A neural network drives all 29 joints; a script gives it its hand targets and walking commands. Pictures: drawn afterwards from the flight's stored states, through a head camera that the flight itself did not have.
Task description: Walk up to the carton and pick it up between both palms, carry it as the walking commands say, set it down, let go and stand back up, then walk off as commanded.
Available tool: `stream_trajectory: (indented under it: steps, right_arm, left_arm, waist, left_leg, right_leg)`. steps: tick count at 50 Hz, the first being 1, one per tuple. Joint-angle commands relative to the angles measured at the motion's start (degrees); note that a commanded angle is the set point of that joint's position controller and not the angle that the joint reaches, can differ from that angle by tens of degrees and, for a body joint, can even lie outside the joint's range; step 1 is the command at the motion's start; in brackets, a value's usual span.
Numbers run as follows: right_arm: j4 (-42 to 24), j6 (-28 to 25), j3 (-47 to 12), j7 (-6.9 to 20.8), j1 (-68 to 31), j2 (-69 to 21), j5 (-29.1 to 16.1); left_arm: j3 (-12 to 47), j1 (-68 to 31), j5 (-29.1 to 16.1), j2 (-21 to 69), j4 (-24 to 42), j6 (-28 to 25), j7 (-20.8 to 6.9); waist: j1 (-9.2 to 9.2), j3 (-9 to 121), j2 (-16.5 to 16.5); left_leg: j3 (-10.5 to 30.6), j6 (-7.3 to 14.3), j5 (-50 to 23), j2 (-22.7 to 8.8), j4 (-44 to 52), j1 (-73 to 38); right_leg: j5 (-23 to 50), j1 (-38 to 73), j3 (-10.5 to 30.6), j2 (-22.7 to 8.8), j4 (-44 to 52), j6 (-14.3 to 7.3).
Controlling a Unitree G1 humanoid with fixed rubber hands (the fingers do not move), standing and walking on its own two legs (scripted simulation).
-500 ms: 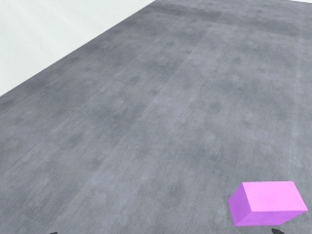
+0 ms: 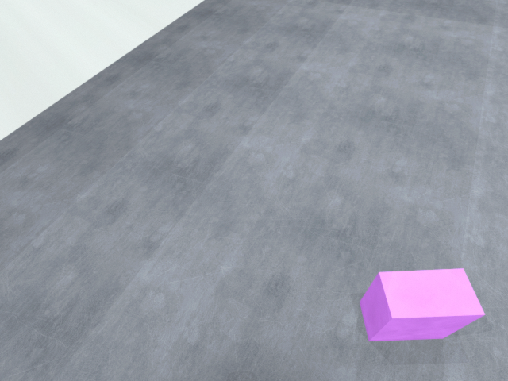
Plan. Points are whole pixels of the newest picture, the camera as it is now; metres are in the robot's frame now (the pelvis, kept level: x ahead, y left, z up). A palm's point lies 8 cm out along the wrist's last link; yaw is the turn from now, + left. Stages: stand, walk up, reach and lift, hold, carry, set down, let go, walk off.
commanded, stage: stand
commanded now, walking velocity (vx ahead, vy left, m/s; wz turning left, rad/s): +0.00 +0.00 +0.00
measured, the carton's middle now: (412, 307) +0.41 -0.49 -0.63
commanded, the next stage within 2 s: none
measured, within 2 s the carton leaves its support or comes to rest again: neither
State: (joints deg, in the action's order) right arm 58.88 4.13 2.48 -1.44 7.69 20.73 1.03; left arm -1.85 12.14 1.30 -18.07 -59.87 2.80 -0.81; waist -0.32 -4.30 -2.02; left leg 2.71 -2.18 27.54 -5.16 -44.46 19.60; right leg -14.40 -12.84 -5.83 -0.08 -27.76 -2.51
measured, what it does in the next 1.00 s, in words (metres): steps on the spot: left foot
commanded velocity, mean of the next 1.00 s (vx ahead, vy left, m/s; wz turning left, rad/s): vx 0.00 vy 0.00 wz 0.00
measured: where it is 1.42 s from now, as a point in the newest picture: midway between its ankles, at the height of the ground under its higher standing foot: outside the picture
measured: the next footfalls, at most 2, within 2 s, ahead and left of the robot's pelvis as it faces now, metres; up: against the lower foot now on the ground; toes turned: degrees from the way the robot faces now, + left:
left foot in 0.30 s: -0.01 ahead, +0.10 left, +0.00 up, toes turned +2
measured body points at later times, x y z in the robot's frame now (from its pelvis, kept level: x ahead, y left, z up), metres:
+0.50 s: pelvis -0.01 -0.03 +0.01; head -0.01 -0.02 +0.46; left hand +0.01 +0.22 -0.15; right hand +0.01 -0.27 -0.15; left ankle -0.05 +0.09 -0.74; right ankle +0.00 -0.09 -0.74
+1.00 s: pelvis +0.00 -0.03 +0.01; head +0.00 -0.04 +0.46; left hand -0.02 +0.19 -0.15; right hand -0.03 -0.25 -0.16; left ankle -0.05 +0.09 -0.74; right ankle +0.00 -0.09 -0.74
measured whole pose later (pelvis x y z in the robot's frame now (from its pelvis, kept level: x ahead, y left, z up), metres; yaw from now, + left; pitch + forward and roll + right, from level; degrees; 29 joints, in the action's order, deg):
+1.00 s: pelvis +0.00 -0.03 +0.01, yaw +0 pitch -1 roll +0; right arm 68.0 -0.1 -0.5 -2.7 17.0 8.4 0.4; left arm 0.2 16.2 0.6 -8.5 -67.8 -0.9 2.2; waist 0.4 -1.5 -1.0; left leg -1.7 -0.9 14.6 -1.5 -19.7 4.0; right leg -10.0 -7.8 -6.6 3.7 -18.3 -5.3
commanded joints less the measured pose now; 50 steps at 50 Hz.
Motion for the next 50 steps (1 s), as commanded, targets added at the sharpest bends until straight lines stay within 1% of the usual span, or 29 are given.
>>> stream_trajectory:
  steps: [1,2,3,4,6,8,10,12,13,14,15,16,17,18,19,21,24,30,39,50]
  right_arm:
    - [-2.4,-0.5,0.8,-0.2,0.4,3.5,-0.5]
    - [-1.3,-0.8,0.9,-0.2,2.2,3.5,0.2]
    - [-0.7,-1.0,0.8,-0.1,3.1,2.8,0.4]
    - [-0.7,-1.0,0.6,-0.1,2.9,1.9,0.4]
    - [-1.1,-0.8,0.2,-0.2,1.2,0.8,0.0]
    - [-1.3,-0.4,-0.2,-0.6,-0.2,0.1,-0.3]
    - [-0.8,-0.4,-0.4,-1.0,0.3,-0.6,-0.6]
    - [0.4,-0.8,-0.5,-1.2,1.9,-1.2,-0.8]
    - [1.2,-1.2,-0.6,-1.3,3.2,-1.7,-0.8]
    - [2.3,-1.5,-0.8,-1.3,5.1,-2.1,-0.6]
    - [3.2,-2.0,-0.8,-1.3,6.8,-1.5,-0.2]
    - [3.2,-2.4,-0.8,-0.9,5.4,0.1,0.0]
    - [3.1,-2.8,-1.0,-0.5,3.1,-0.9,-0.2]
    - [2.9,-3.4,-1.5,-0.3,2.4,-2.9,-0.2]
    - [3.3,-3.8,-1.6,-0.4,2.9,-3.2,-0.5]
    - [4.2,-4.2,-1.6,-0.9,4.5,-3.4,-0.6]
    - [4.9,-4.3,-1.8,-0.9,5.6,-4.1,-0.6]
    - [6.2,-4.3,-2.0,-1.1,8.2,-5.0,-0.5]
    - [7.9,-4.3,-2.3,-1.3,11.2,-6.7,-0.6]
    - [9.1,-4.4,-2.4,-1.5,13.6,-8.4,-0.6]
  left_arm:
    - [-1.1,-3.5,0.2,-8.9,3.4,-0.8,1.9]
    - [-0.9,-3.9,-0.3,-7.8,3.6,-1.0,2.4]
    - [-0.7,-3.0,-0.5,-6.9,3.4,-1.3,2.4]
    - [-0.5,-2.1,-0.7,-6.0,2.9,-1.5,2.5]
    - [0.0,-0.1,-0.5,-4.5,1.6,-1.6,2.8]
    - [0.0,1.1,-0.2,-4.5,0.7,-1.5,3.0]
    - [0.1,1.2,-0.1,-4.3,0.1,-1.5,3.0]
    - [0.2,0.6,-0.2,-3.7,-0.4,-1.7,3.0]
    - [0.2,0.1,-0.4,-3.6,-0.8,-1.8,3.0]
    - [0.1,-0.2,-0.8,-3.6,-1.0,-1.8,3.0]
    - [0.2,0.1,-1.3,-3.1,-1.1,-1.9,2.9]
    - [0.3,1.7,-1.7,-1.6,-1.4,-2.0,2.8]
    - [0.3,1.1,-1.4,-1.2,-2.0,-2.0,2.8]
    - [0.2,0.5,-1.0,-1.3,-2.3,-2.1,2.8]
    - [0.2,0.9,-0.9,-1.0,-2.9,-2.3,2.7]
    - [0.3,1.7,-0.5,-0.3,-3.7,-2.5,2.5]
    - [0.5,1.8,-0.6,0.5,-4.5,-2.7,2.5]
    - [0.9,3.3,-0.7,1.8,-5.7,-3.1,2.7]
    - [1.3,5.8,-0.7,3.1,-6.9,-3.6,3.0]
    - [1.4,8.1,-0.7,4.6,-7.7,-3.9,3.2]
  waist:
    - [-2.15,3.6,7.2]
    - [-2.18,4.7,7.3]
    - [-1.63,5.6,7.4]
    - [-1.16,5.7,7.6]
    - [0.12,5.1,7.9]
    - [1.31,4.3,8.4]
    - [1.55,4.0,8.8]
    - [1.15,4.0,8.3]
    - [0.29,3.9,7.0]
    - [-0.79,4.1,5.5]
    - [-1.09,4.9,4.2]
    - [1.08,3.0,0.7]
    - [1.50,-0.2,-2.2]
    - [1.21,-0.2,-2.8]
    - [1.16,0.4,-2.7]
    - [1.37,1.1,-1.5]
    - [1.17,0.7,0.2]
    - [0.96,0.4,1.4]
    - [0.80,0.1,1.8]
    - [0.76,-0.1,1.6]
  left_leg:
    - [2.1,2.8,-0.2,2.0,-14.0,3.6]
    - [0.6,2.4,-2.6,1.8,-15.4,3.3]
    - [-0.1,2.0,-3.4,1.8,-15.1,2.8]
    - [-0.5,1.5,-3.4,1.6,-12.9,2.5]
    - [-1.6,0.8,-2.3,1.4,-5.9,1.9]
    - [-2.2,0.8,-0.6,1.9,0.8,0.2]
    - [-2.6,1.2,-0.7,2.5,7.0,-2.6]
    - [-2.6,1.9,-3.4,2.6,13.9,-6.0]
    - [-2.4,2.3,-8.3,2.3,19.6,-8.8]
    - [-2.3,2.8,-16.3,1.7,26.8,-13.3]
    - [-0.5,3.2,-22.0,-0.7,29.2,-18.8]
    - [2.3,4.1,-22.3,-2.8,27.8,-17.1]
    - [2.5,4.6,-20.0,-3.1,27.6,-10.5]
    - [2.2,4.0,-19.4,-3.0,28.7,-8.5]
    - [1.8,3.6,-18.6,-2.7,29.4,-7.5]
    - [1.5,3.4,-17.7,-2.1,30.2,-8.0]
    - [1.3,3.6,-17.4,-1.9,30.0,-9.0]
    - [0.9,3.6,-17.3,-1.6,29.6,-9.0]
    - [0.3,3.5,-17.9,-1.3,28.9,-9.0]
    - [-0.2,3.2,-18.4,-1.3,27.9,-8.9]
  right_leg:
    - [14.7,2.0,12.8,-13.5,14.2,-4.1]
    - [20.0,4.1,11.4,-12.8,13.1,-4.5]
    - [23.6,5.7,10.8,-12.7,12.6,-5.2]
    - [24.8,7.1,10.9,-12.9,12.5,-5.7]
    - [22.7,9.9,12.0,-13.3,12.7,-6.1]
    - [19.8,10.8,13.5,-13.7,13.1,-6.6]
    - [19.0,10.7,14.7,-14.0,13.5,-6.9]
    - [18.0,10.3,15.4,-13.9,13.8,-6.9]
    - [17.0,9.3,14.8,-13.4,13.4,-6.1]
    - [14.4,7.1,13.8,-12.6,13.3,-4.5]
    - [9.4,3.6,13.1,-11.0,13.7,-2.2]
    - [3.8,2.2,11.2,-7.1,15.2,-0.6]
    - [4.9,5.5,9.6,-5.4,15.7,-0.2]
    - [7.1,8.7,9.4,-5.6,14.0,-0.5]
    - [8.3,10.5,9.2,-5.8,13.2,-0.8]
    - [8.5,10.9,9.5,-6.1,13.1,-1.2]
    - [7.0,9.1,9.5,-6.0,13.6,-0.9]
    - [6.0,7.9,9.6,-5.9,13.9,-0.8]
    - [6.9,7.4,9.7,-6.0,13.8,-0.9]
    - [10.8,8.3,9.7,-6.2,13.2,-0.9]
